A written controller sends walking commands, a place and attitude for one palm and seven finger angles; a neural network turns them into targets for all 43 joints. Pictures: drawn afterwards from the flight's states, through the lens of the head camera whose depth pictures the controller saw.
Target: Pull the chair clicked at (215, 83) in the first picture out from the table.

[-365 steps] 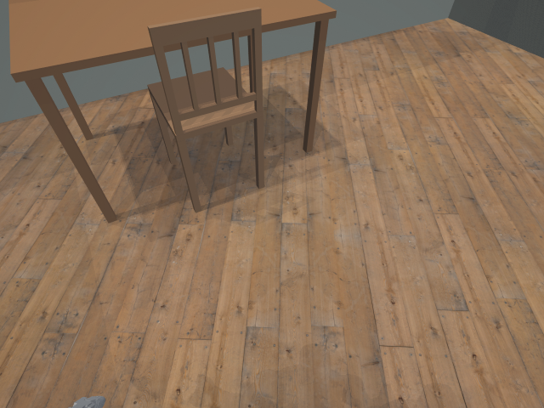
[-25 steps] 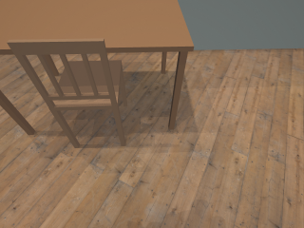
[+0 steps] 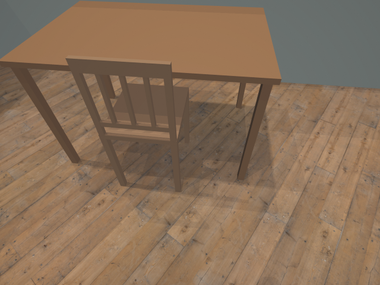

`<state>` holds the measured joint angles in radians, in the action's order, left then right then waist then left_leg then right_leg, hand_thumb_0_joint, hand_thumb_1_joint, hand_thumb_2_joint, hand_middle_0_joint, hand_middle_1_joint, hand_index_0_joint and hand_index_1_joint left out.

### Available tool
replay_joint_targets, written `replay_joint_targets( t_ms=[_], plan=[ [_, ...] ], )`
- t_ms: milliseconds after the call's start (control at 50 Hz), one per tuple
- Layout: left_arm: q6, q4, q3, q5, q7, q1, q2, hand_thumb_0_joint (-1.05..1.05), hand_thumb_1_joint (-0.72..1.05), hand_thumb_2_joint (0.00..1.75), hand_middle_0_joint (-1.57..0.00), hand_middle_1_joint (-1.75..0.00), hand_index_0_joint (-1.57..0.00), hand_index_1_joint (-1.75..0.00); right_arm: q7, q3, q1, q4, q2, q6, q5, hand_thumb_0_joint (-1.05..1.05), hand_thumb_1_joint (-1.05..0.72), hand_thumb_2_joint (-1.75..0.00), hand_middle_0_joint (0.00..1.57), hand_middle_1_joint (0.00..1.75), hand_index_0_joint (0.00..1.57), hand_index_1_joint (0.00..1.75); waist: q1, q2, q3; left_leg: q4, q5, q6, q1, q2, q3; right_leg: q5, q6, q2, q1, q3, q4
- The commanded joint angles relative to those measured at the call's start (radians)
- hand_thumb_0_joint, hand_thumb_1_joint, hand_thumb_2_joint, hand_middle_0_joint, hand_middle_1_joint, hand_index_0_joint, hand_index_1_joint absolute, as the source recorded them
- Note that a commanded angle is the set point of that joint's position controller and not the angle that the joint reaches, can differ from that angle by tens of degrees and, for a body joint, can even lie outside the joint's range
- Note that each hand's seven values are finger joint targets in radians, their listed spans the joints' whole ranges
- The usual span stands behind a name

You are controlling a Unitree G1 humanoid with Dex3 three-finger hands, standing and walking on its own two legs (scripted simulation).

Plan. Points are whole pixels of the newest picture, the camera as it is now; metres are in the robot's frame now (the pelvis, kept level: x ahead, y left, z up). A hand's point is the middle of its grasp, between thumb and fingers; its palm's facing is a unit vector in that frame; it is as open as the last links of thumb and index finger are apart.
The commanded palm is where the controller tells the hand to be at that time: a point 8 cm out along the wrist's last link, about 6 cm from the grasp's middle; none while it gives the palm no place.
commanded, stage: take the last steps up to it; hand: left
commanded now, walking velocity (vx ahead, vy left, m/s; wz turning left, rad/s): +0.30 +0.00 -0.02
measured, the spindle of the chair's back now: (128, 101) +0.77 +0.34 -0.11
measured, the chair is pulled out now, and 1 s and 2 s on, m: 0.00 0.00 0.00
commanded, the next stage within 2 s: come to a stop and stand still in 0.72 s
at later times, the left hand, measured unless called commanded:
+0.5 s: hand (126, 244) +0.24 +0.21 -0.17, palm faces -0.05 -0.98 -0.20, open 7.4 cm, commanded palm none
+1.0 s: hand (145, 226) +0.30 +0.17 -0.19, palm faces +0.04 -0.98 -0.18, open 7.3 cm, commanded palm none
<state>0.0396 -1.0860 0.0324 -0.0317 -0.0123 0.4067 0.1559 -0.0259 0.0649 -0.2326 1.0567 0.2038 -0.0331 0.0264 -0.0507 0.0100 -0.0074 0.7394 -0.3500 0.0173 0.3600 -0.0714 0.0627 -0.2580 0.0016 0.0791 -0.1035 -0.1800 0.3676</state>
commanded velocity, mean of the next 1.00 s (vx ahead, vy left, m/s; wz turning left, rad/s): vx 0.15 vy -0.03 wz -0.01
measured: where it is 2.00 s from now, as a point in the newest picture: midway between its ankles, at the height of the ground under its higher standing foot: outside the picture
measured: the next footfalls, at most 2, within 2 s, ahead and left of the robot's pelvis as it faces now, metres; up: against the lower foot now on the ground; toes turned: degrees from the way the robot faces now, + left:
left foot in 0.08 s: +0.07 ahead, +0.14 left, +0.00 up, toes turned +7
right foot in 0.58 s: +0.32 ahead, -0.11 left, +0.00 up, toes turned -11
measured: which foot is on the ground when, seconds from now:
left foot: up 0.00-0.06, down 0.08-0.60, up 0.62-0.96, down 0.98-1.00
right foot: down 0.00-0.08, up 0.10-0.56, down 0.58-1.00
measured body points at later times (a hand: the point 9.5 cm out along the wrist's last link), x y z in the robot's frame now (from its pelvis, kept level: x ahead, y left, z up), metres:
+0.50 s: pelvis +0.14 +0.03 -0.01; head +0.16 +0.02 +0.44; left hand +0.25 +0.26 -0.16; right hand +0.04 -0.17 -0.17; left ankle +0.03 +0.13 -0.75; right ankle +0.26 -0.10 -0.71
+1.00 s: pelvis +0.30 +0.00 -0.01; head +0.30 +0.01 +0.44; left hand +0.30 +0.22 -0.18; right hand +0.37 -0.24 -0.16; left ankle +0.35 +0.11 -0.75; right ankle +0.28 -0.10 -0.75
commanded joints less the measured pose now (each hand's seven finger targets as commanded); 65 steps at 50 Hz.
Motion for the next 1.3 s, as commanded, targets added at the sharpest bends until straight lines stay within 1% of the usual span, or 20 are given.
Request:
replay_joint_targets(
  t_ms=[0,20,40,60,80,140,220,460,520,540,560,580,640,720,860,920,1000,1120,1200,1280],
  plan=[
    [0.005,0.006,0.039,0.006,-0.003,0.023,0.167,0.00,0.90,0.90,-0.20,-0.30,-0.20,-0.30,0.002,-0.014,0.008,-0.064,0.015,0.056,-0.006,0.00,-0.90,-0.90,0.20,0.30,0.20,0.30,0.038,-0.149,-0.073,-0.223,0.063,-0.010,-0.154,0.035,0.092,-0.140,-0.101,0.194,-0.139,0.170,-0.120],
    [0.001,0.002,0.036,0.010,-0.002,0.002,0.150,0.00,0.90,0.90,-0.20,-0.30,-0.20,-0.30,0.009,-0.011,-0.069,-0.033,0.030,0.065,-0.008,0.00,-0.90,-0.90,0.20,0.30,0.20,0.30,0.077,-0.085,-0.052,-0.296,0.086,-0.008,-0.292,0.039,0.097,-0.164,-0.078,0.158,-0.215,0.130,-0.053],
    [-0.003,0.008,0.027,0.012,0.003,0.004,0.104,0.00,0.90,0.90,-0.20,-0.30,-0.20,-0.30,0.021,0.003,-0.167,-0.004,0.091,0.073,-0.005,0.00,-0.90,-0.90,0.20,0.30,0.20,0.30,0.118,0.078,-0.024,-0.363,-0.003,-0.036,-0.435,-0.059,-0.038,-0.187,-0.039,0.096,-0.331,0.079,0.122],
    [-0.004,0.035,0.015,0.016,0.009,-0.015,0.043,0.00,0.90,0.90,-0.20,-0.30,-0.20,-0.30,0.032,0.028,-0.282,0.025,0.188,0.076,0.005,0.00,-0.90,-0.90,0.20,0.30,0.20,0.30,0.160,0.310,-0.005,-0.498,-0.118,-0.119,-0.496,-0.289,-0.349,-0.271,0.006,-0.005,-0.482,-0.020,0.406],
    [-0.005,0.081,0.013,0.007,0.007,-0.080,0.060,0.00,0.90,0.90,-0.20,-0.30,-0.20,-0.30,0.038,0.031,-0.322,0.024,0.222,0.066,0.001,0.00,-0.90,-0.90,0.20,0.30,0.20,0.30,0.166,0.260,-0.042,-0.566,-0.209,-0.180,-0.448,-0.372,-0.479,-0.339,-0.003,-0.016,-0.565,0.057,0.576],
    [-0.011,0.045,0.025,0.003,0.019,-0.116,0.063,0.00,0.90,0.90,-0.20,-0.30,-0.20,-0.30,0.051,-0.006,-0.165,-0.004,0.090,0.080,-0.004,0.00,-0.90,-0.90,0.20,0.30,0.20,0.30,0.098,0.121,-0.169,-0.612,-0.105,-0.165,-0.238,-0.286,-0.296,-0.128,-0.008,0.064,-0.560,0.143,0.755],
    [-0.027,0.015,0.025,0.003,0.027,-0.040,0.035,0.00,0.90,0.90,-0.20,-0.30,-0.20,-0.30,0.056,-0.014,-0.142,-0.008,0.054,0.109,-0.012,0.00,-0.90,-0.90,0.20,0.30,0.20,0.30,0.041,0.082,-0.122,-0.609,0.178,-0.163,-0.230,-0.213,-0.114,0.018,0.024,0.062,-0.503,0.133,0.732],
    [-0.021,0.135,0.025,0.014,0.033,-0.335,0.045,0.00,0.90,0.90,-0.20,-0.30,-0.20,-0.30,0.060,-0.004,-0.265,0.069,0.068,0.103,0.006,0.00,-0.90,-0.90,0.20,0.30,0.20,0.30,0.092,0.096,-0.171,-0.503,0.504,-0.164,-0.319,-0.236,-0.034,0.048,-0.008,0.020,-0.426,0.071,0.310],
    [-0.002,0.081,0.038,0.009,0.030,-0.144,0.081,0.00,0.90,0.90,-0.20,-0.30,-0.20,-0.30,0.058,-0.002,-0.248,0.078,0.083,0.097,0.000,0.00,-0.90,-0.90,0.20,0.30,0.20,0.30,0.001,0.039,-0.059,-0.247,0.683,-0.121,-0.284,-0.178,0.018,0.089,-0.038,-0.062,-0.111,0.007,0.169],
    [0.013,0.037,0.052,0.005,0.023,-0.002,0.137,0.00,0.90,0.90,-0.20,-0.30,-0.20,-0.30,0.051,-0.005,-0.244,0.073,0.070,0.100,-0.012,0.00,-0.90,-0.90,0.20,0.30,0.20,0.30,-0.060,-0.019,0.042,-0.039,0.603,-0.086,-0.157,-0.130,0.049,0.151,-0.069,-0.003,0.131,0.087,0.146],
    [0.025,0.008,0.082,0.002,0.010,0.126,0.247,0.00,0.90,0.90,-0.20,-0.30,-0.20,-0.30,0.044,-0.013,-0.285,0.051,0.009,0.106,-0.025,0.00,-0.90,-0.90,0.20,0.30,0.20,0.30,-0.086,-0.249,0.189,0.290,0.109,-0.038,0.074,0.009,0.112,0.308,-0.171,0.279,0.361,0.455,0.077],
    [0.022,0.004,0.082,0.024,0.007,0.151,0.291,0.00,0.90,0.90,-0.20,-0.30,-0.20,-0.30,0.048,-0.015,-0.260,0.023,0.023,0.097,-0.031,0.00,-0.90,-0.90,0.20,0.30,0.20,0.30,-0.069,-0.213,0.210,0.533,-0.247,-0.040,0.142,0.054,0.017,0.423,-0.265,0.404,0.321,0.617,-0.032],
    [0.018,0.069,0.048,0.023,-0.006,-0.108,0.167,0.00,0.90,0.90,-0.20,-0.30,-0.20,-0.30,0.039,-0.009,-0.140,0.009,-0.004,0.077,-0.012,0.00,-0.90,-0.90,0.20,0.30,0.20,0.30,0.008,-0.058,0.012,0.562,-0.050,-0.041,0.175,-0.056,-0.084,0.168,-0.213,0.296,-0.037,0.410,-0.114],
    [0.030,0.072,0.025,0.012,-0.009,-0.176,0.099,0.00,0.90,0.90,-0.20,-0.30,-0.20,-0.30,0.033,-0.016,-0.219,0.038,-0.047,0.042,-0.001,0.00,-0.90,-0.90,0.20,0.30,0.20,0.30,0.095,-0.107,-0.008,0.348,0.028,-0.003,0.053,-0.057,-0.029,0.240,-0.158,0.199,-0.214,0.188,-0.159],
    [0.015,0.040,0.019,0.011,-0.010,-0.132,0.108,0.00,0.90,0.90,-0.20,-0.30,-0.20,-0.30,0.035,-0.035,-0.068,-0.008,-0.047,0.051,-0.010,0.00,-0.90,-0.90,0.20,0.30,0.20,0.30,0.054,-0.099,-0.021,-0.052,0.072,0.019,-0.035,-0.017,-0.003,0.338,-0.166,0.171,-0.144,0.192,-0.120],
    [-0.005,0.021,0.008,0.024,-0.017,-0.125,0.100,0.00,0.90,0.90,-0.20,-0.30,-0.20,-0.30,0.044,-0.040,-0.094,0.018,-0.014,0.058,-0.014,0.00,-0.90,-0.90,0.20,0.30,0.20,0.30,0.072,-0.055,0.016,-0.309,0.351,0.019,-0.241,-0.020,-0.024,0.334,-0.084,0.098,-0.157,0.133,0.013],
    [-0.039,0.011,-0.001,0.025,-0.029,-0.048,0.069,0.00,0.90,0.90,-0.20,-0.30,-0.20,-0.30,0.067,-0.028,-0.017,-0.006,0.078,0.059,-0.020,0.00,-0.90,-0.90,0.20,0.30,0.20,0.30,0.034,0.179,-0.019,-0.386,0.715,-0.101,-0.196,-0.194,-0.170,0.013,0.021,0.007,-0.126,0.091,0.097],
    [-0.071,0.044,0.023,0.015,-0.023,-0.049,0.096,0.00,0.90,0.90,-0.20,-0.30,-0.20,-0.30,0.088,0.016,0.007,-0.039,0.137,0.031,-0.013,0.00,-0.90,-0.90,0.20,0.30,0.20,0.30,0.055,0.142,0.063,-0.379,0.921,-0.222,-0.310,-0.291,-0.208,-0.287,0.024,-0.019,-0.282,0.160,0.504],
    [-0.074,0.075,0.031,0.015,-0.023,-0.057,0.062,0.00,0.90,0.90,-0.20,-0.30,-0.20,-0.30,0.080,0.032,0.050,-0.069,0.144,0.019,-0.005,0.00,-0.90,-0.90,0.20,0.30,0.20,0.30,0.054,0.097,0.109,-0.349,0.803,-0.217,-0.302,-0.272,-0.166,-0.274,0.032,-0.028,-0.306,0.167,0.541],
    [-0.062,0.065,0.029,0.013,-0.021,0.008,0.061,0.00,0.90,0.90,-0.20,-0.30,-0.20,-0.30,0.062,0.029,0.083,-0.075,0.123,0.015,-0.009,0.00,-0.90,-0.90,0.20,0.30,0.20,0.30,0.020,0.120,0.104,-0.325,0.463,-0.142,-0.133,-0.198,-0.127,-0.056,0.022,-0.034,-0.091,0.122,0.201]
  ],
)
